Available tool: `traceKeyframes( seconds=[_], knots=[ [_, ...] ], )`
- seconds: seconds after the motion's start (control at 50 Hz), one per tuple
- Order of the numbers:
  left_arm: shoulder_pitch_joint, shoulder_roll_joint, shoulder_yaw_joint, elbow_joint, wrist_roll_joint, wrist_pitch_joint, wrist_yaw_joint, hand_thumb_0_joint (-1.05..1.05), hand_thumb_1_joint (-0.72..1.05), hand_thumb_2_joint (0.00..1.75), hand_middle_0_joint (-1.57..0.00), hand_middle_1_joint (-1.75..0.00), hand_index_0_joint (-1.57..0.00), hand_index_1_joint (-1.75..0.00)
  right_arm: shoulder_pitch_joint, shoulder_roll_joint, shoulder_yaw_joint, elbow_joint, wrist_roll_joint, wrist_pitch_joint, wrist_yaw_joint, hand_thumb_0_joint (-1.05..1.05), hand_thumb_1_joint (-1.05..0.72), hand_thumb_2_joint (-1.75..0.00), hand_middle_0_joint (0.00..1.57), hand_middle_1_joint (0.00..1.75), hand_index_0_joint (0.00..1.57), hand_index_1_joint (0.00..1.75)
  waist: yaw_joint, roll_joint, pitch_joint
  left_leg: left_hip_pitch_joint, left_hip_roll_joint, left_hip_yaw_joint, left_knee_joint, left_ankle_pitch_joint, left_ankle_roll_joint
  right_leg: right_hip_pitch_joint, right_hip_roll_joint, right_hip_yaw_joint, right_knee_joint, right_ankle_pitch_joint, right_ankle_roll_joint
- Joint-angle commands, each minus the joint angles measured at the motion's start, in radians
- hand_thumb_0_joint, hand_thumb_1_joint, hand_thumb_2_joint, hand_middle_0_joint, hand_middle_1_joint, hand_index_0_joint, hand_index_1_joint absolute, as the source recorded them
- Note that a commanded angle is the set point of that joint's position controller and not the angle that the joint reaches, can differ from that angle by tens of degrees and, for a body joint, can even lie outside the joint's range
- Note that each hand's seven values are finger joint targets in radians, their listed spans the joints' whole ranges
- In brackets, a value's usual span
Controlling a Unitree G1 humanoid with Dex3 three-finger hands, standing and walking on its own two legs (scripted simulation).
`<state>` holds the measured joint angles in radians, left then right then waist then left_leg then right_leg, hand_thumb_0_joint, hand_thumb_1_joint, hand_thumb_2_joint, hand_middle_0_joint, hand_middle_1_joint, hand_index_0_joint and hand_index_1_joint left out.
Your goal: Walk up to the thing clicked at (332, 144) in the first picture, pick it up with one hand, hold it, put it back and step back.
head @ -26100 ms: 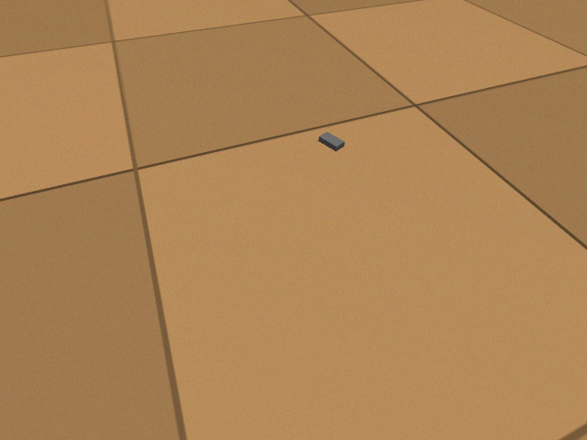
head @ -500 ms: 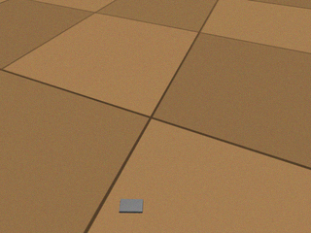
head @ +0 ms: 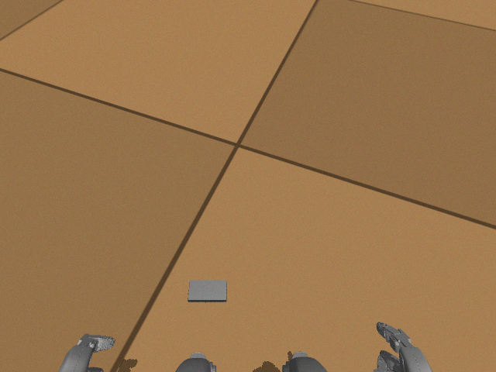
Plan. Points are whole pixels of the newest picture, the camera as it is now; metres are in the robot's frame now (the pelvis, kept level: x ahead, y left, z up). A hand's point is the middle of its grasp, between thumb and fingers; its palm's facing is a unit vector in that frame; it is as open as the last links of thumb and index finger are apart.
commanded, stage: rise first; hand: left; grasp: from above
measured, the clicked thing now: (208, 291) +0.43 +0.13 -0.70
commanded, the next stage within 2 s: none
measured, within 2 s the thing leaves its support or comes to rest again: neither
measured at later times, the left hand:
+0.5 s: hand (131, 365) +0.17 +0.25 -0.30, palm faces -0.41 -0.64 -0.65, open 13.7 cm
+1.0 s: hand (165, 320) +0.29 +0.23 -0.46, palm faces -0.51 -0.18 -0.84, open 13.7 cm
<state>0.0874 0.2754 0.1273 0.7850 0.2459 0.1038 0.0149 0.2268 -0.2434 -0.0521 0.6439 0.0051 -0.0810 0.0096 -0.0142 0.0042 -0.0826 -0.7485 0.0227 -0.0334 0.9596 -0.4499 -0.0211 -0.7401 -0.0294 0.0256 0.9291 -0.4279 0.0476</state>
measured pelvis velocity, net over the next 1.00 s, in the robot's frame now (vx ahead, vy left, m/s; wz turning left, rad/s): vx -0.09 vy -0.01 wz -0.02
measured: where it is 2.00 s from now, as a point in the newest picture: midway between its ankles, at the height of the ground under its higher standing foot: outside the picture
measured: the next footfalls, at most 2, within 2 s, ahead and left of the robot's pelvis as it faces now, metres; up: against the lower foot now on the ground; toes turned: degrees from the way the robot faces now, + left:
none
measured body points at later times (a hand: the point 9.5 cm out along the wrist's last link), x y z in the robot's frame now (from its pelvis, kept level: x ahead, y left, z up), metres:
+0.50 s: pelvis -0.03 +0.00 -0.14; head +0.12 +0.01 +0.28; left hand +0.19 +0.28 -0.26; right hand +0.19 -0.25 -0.23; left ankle +0.01 +0.13 -0.68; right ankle +0.01 -0.15 -0.68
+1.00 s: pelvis -0.09 -0.01 -0.31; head +0.11 +0.01 +0.10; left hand +0.31 +0.23 -0.41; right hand +0.01 -0.29 -0.44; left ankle +0.01 +0.13 -0.68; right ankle +0.01 -0.15 -0.68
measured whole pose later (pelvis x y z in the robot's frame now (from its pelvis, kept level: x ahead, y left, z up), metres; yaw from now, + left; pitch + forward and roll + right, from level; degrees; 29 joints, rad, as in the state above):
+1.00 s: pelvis -0.09 -0.01 -0.31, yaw -1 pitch +33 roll -3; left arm -0.59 0.45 -0.01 1.07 1.00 -0.13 0.25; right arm 0.14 -0.27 -0.07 0.73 -0.05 -0.07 0.06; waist -0.09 0.03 -0.14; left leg -2.05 -0.02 -0.11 2.14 -0.66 -0.05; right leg -2.03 0.00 0.03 2.10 -0.65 0.06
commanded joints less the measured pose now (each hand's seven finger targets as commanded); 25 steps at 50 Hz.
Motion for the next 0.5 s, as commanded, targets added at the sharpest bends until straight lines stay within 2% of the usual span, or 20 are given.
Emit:
traceKeyframes(
  seconds=[0.0, 0.04, 0.1, 0.12, 0.14, 0.18, 0.24, 0.26, 0.3, 0.32, 0.34, 0.36, 0.4, 0.42, 0.44, 0.46, 0.48],
  knots=[
    [0.08, 0.17, 0.046, -0.258, 0.068, -0.035, 0.035, 0.0, -0.48, 0.91, -0.14, -0.99, -0.14, -1.0, -0.006, -0.141, -0.057, -0.149, 0.0, -0.063, -0.018, 0.0, -0.88, -0.9, 0.2, 0.3, 0.2, 0.3, 0.007, 0.058, -0.282, 0.081, -0.019, 0.041, -0.025, 0.237, 0.011, 0.038, 0.033, -0.056, 0.008, 0.185, -0.059],
    [0.105, 0.154, 0.029, -0.316, 0.09, -0.021, 0.045, 0.0, -0.47, 0.9, -0.15, -0.99, -0.14, -1.0, -0.011, -0.141, -0.061, -0.16, -0.001, -0.064, -0.019, 0.0, -0.88, -0.9, 0.2, 0.3, 0.2, 0.3, 0.001, 0.047, -0.298, 0.063, -0.014, 0.032, 0.013, 0.277, 0.011, 0.008, 0.035, -0.06, 0.045, 0.216, -0.058],
    [0.139, 0.151, 0.033, -0.403, 0.102, 0.005, 0.062, 0.0, -0.49, 0.91, -0.15, -0.99, -0.14, -0.99, -0.019, -0.138, -0.061, -0.175, 0.0, -0.067, -0.018, 0.0, -0.91, -0.9, 0.2, 0.3, 0.2, 0.3, -0.004, 0.062, -0.323, 0.032, -0.006, 0.016, 0.054, 0.297, 0.013, -0.046, 0.034, -0.066, 0.097, 0.217, -0.062],
    [0.16, 0.146, 0.034, -0.41, 0.107, 0.014, 0.067, 0.0, -0.48, 0.9, -0.13, -1.01, -0.13, -1.0, -0.027, -0.142, -0.062, -0.181, -0.001, -0.069, -0.017, 0.0, -0.9, -0.9, 0.2, 0.3, 0.2, 0.3, -0.001, 0.074, -0.311, 0.013, -0.004, 0.009, 0.059, 0.281, 0.01, -0.074, 0.035, -0.068, 0.116, 0.196, -0.065],
    [0.172, 0.13, 0.012, -0.436, 0.105, 0.021, 0.07, 0.0, -0.49, 0.9, -0.14, -1.0, -0.14, -1.0, -0.038, -0.142, -0.063, -0.188, -0.003, -0.071, -0.017, 0.0, -0.92, -0.91, 0.2, 0.3, 0.2, 0.3, -0.005, 0.072, -0.307, -0.005, 0.001, 0.001, 0.071, 0.271, 0.01, -0.104, 0.035, -0.073, 0.134, 0.182, -0.065],
    [0.199, 0.127, 0.008, -0.459, 0.123, 0.033, 0.076, 0.0, -0.48, 0.89, -0.13, -1.01, -0.14, -1.01, -0.045, -0.142, -0.061, -0.199, -0.003, -0.078, -0.016, 0.0, -0.92, -0.91, 0.2, 0.3, 0.2, 0.3, -0.009, 0.079, -0.306, -0.038, 0.004, -0.019, 0.096, 0.252, 0.009, -0.147, 0.034, -0.077, 0.175, 0.16, -0.066],
    [0.107, 0.146, -0.009, -0.462, 0.151, 0.031, 0.08, 0.0, -0.48, 0.89, -0.13, -1.01, -0.13, -1.0, -0.056, -0.144, -0.057, -0.205, -0.004, -0.089, -0.015, 0.0, -0.91, -0.9, 0.2, 0.3, 0.2, 0.3, -0.037, 0.065, -0.294, -0.133, -0.003, -0.006, 0.175, 0.192, 0.015, -0.224, 0.031, -0.072, 0.226, 0.132, -0.063],
    [0.073, 0.138, -0.02, -0.432, 0.168, 0.025, 0.082, 0.0, -0.47, 0.88, -0.12, -1.02, -0.13, -1.01, -0.062, -0.142, -0.054, -0.206, -0.003, -0.095, -0.014, 0.0, -0.91, -0.9, 0.2, 0.3, 0.2, 0.3, -0.053, 0.046, -0.289, -0.174, -0.005, -0.005, 0.21, 0.175, 0.018, -0.267, 0.031, -0.072, 0.254, 0.118, -0.063],
    [0.003, 0.167, -0.008, -0.368, 0.212, -0.005, 0.091, 0.0, -0.47, 0.89, -0.13, -0.99, -0.13, -0.99, -0.083, -0.152, -0.054, -0.203, -0.008, -0.108, -0.01, 0.0, -0.9, -0.9, 0.2, 0.3, 0.2, 0.3, -0.058, 0.045, -0.292, -0.274, -0.008, -0.011, 0.29, 0.128, 0.018, -0.372, 0.029, -0.073, 0.337, 0.077, -0.063],
    [-0.012, 0.17, -0.016, -0.352, 0.237, -0.025, 0.096, 0.0, -0.48, 0.89, -0.14, -0.99, -0.14, -0.98, -0.086, -0.15, -0.053, -0.201, -0.008, -0.114, -0.007, 0.0, -0.91, -0.91, 0.2, 0.3, 0.2, 0.3, -0.05, 0.039, -0.319, -0.31, -0.015, -0.006, 0.328, 0.119, 0.019, -0.399, 0.028, -0.072, 0.371, 0.07, -0.062],
    [-0.031, 0.195, -0.003, -0.335, 0.263, -0.044, 0.104, 0.0, -0.46, 0.89, -0.15, -0.97, -0.15, -0.96, -0.089, -0.159, -0.059, -0.2, -0.009, -0.118, -0.003, 0.0, -0.9, -0.9, 0.2, 0.3, 0.2, 0.3, -0.042, 0.051, -0.353, -0.341, -0.018, -0.001, 0.362, 0.101, 0.017, -0.43, 0.028, -0.068, 0.406, 0.058, -0.063],
    [-0.057, 0.178, -0.032, -0.338, 0.286, -0.065, 0.11, 0.0, -0.46, 0.89, -0.15, -0.97, -0.15, -0.96, -0.095, -0.161, -0.06, -0.199, -0.009, -0.123, 0.0, 0.0, -0.91, -0.9, 0.2, 0.3, 0.2, 0.3, -0.046, 0.06, -0.388, -0.362, -0.022, -0.001, 0.389, 0.093, 0.016, -0.466, 0.028, -0.066, 0.438, 0.054, -0.063],
    [-0.096, 0.17, -0.065, -0.351, 0.328, -0.103, 0.127, 0.0, -0.45, 0.88, -0.18, -0.95, -0.18, -0.95, -0.092, -0.169, -0.065, -0.196, -0.008, -0.132, 0.006, 0.0, -0.91, -0.9, 0.2, 0.3, 0.2, 0.3, -0.046, 0.084, -0.462, -0.383, -0.026, -0.002, 0.442, 0.101, 0.012, -0.518, 0.026, -0.064, 0.501, 0.064, -0.063],
    [-0.1, 0.193, -0.052, -0.348, 0.347, -0.118, 0.141, 0.0, -0.42, 0.87, -0.19, -0.94, -0.19, -0.94, -0.092, -0.175, -0.07, -0.188, -0.009, -0.133, 0.007, 0.0, -0.9, -0.9, 0.2, 0.3, 0.2, 0.3, -0.033, 0.091, -0.497, -0.397, -0.027, 0.0, 0.47, 0.1, 0.012, -0.539, 0.028, -0.062, 0.529, 0.066, -0.064],
    [-0.14, 0.204, -0.056, -0.358, 0.362, -0.131, 0.154, 0.0, -0.42, 0.87, -0.19, -0.94, -0.19, -0.94, -0.097, -0.178, -0.071, -0.185, -0.006, -0.134, 0.008, 0.0, -0.9, -0.9, 0.2, 0.3, 0.2, 0.3, -0.041, 0.098, -0.521, -0.422, -0.027, -0.004, 0.493, 0.099, 0.012, -0.568, 0.028, -0.063, 0.558, 0.068, -0.065],
    [-0.131, 0.211, -0.057, -0.342, 0.38, -0.137, 0.167, 0.0, -0.41, 0.87, -0.2, -0.93, -0.2, -0.93, -0.098, -0.181, -0.073, -0.175, -0.005, -0.132, 0.009, 0.0, -0.89, -0.9, 0.2, 0.3, 0.2, 0.3, -0.029, 0.098, -0.547, -0.428, -0.028, -0.003, 0.515, 0.107, 0.012, -0.586, 0.03, -0.063, 0.58, 0.072, -0.067],
    [-0.169, 0.233, -0.048, -0.338, 0.401, -0.14, 0.182, 0.0, -0.44, 0.88, -0.19, -0.94, -0.19, -0.94, -0.099, -0.182, -0.072, -0.169, -0.003, -0.128, 0.009, 0.0, -0.9, -0.9, 0.2, 0.3, 0.2, 0.3, -0.033, 0.111, -0.572, -0.454, -0.029, 0.003, 0.549, 0.129, 0.015, -0.605, 0.029, -0.061, 0.606, 0.095, -0.068]
  ],
)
